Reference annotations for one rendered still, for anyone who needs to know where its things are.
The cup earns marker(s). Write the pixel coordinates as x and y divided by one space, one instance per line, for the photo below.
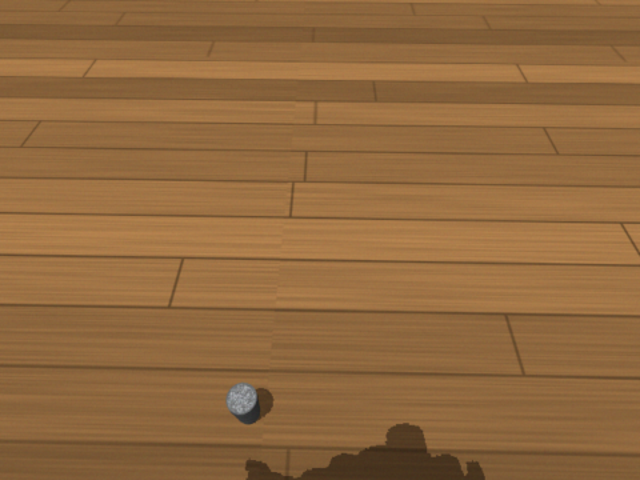
242 401

